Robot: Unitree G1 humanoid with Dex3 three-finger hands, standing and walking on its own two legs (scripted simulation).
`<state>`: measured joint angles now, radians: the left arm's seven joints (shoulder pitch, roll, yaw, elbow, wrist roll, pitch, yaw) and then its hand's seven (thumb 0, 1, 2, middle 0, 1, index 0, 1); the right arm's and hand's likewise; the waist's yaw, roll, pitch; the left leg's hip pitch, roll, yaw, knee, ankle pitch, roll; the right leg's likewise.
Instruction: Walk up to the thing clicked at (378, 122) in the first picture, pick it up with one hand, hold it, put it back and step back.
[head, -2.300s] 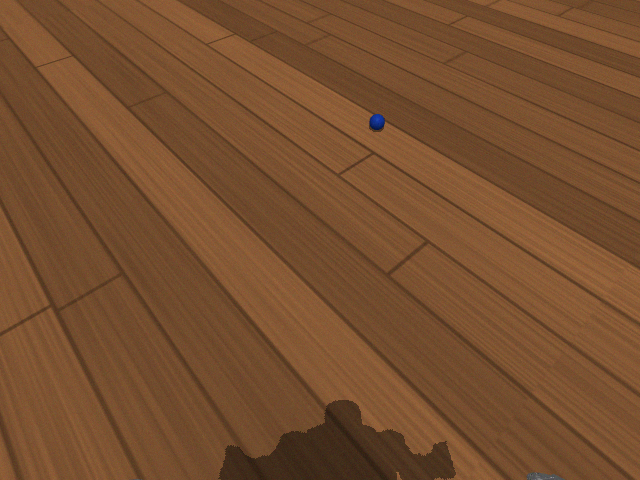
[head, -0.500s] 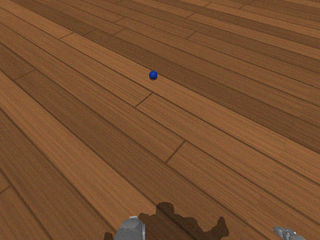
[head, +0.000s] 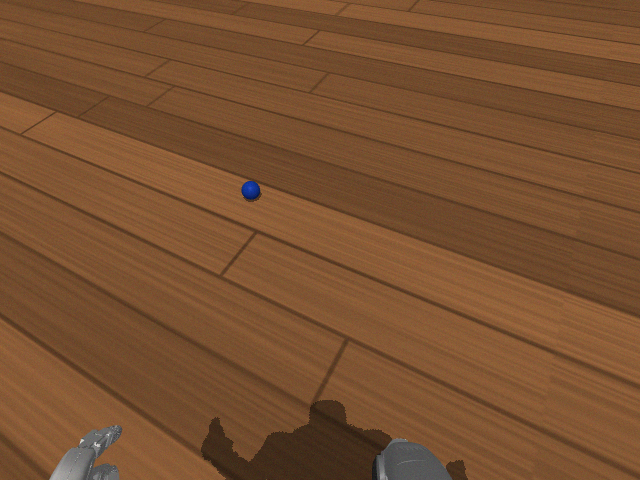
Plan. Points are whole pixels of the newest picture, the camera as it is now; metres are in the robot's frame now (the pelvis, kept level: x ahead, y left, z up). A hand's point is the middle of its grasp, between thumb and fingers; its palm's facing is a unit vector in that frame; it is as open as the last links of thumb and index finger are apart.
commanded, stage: walk up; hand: left
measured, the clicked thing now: (250, 190) +1.32 +0.31 -0.71
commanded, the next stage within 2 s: none
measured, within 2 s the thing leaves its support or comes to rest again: neither
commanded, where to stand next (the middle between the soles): +0.95 +0.07 m, yaw +0 degrees
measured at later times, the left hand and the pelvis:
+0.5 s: hand (121, 404) +0.26 +0.34 -0.15, palm faces -0.02 -0.93 -0.37, open 7.4 cm; pelvis +0.24 +0.05 +0.00, yaw +1 degrees
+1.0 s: hand (178, 227) +0.58 +0.28 -0.10, palm faces -0.03 -0.91 -0.41, open 7.4 cm; pelvis +0.47 +0.02 +0.01, yaw +0 degrees
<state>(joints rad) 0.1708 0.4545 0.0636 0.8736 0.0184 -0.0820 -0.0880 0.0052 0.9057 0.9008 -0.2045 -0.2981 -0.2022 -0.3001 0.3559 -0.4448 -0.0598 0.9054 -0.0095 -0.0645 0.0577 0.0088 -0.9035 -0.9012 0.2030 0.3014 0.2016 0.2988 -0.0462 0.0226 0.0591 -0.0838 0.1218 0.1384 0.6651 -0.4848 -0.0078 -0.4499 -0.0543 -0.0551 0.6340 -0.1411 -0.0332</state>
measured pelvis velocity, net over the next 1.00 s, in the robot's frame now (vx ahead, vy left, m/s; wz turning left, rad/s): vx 0.47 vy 0.02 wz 0.00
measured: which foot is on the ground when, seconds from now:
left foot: down 0.00-0.00, up 0.02-0.40, down 0.42-0.90, up 0.92-1.00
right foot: down 0.00-0.42, up 0.44-0.86, down 0.88-1.00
